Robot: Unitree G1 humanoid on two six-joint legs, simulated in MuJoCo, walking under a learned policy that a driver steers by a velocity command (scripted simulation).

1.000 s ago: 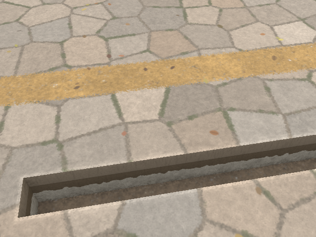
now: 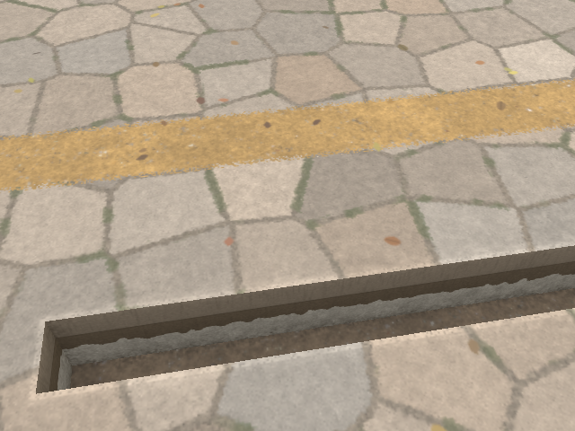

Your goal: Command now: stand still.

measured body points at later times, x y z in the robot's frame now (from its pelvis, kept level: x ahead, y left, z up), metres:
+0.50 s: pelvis +0.01 +0.00 +0.00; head +0.01 +0.00 +0.45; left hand -0.03 +0.21 -0.16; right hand -0.05 -0.21 -0.16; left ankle -0.02 +0.07 -0.74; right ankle -0.02 -0.11 -0.73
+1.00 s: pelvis +0.19 -0.07 +0.00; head +0.21 -0.09 +0.45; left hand +0.09 +0.14 -0.14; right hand +0.28 -0.30 -0.15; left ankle +0.27 +0.06 -0.67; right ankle +0.10 -0.13 -0.74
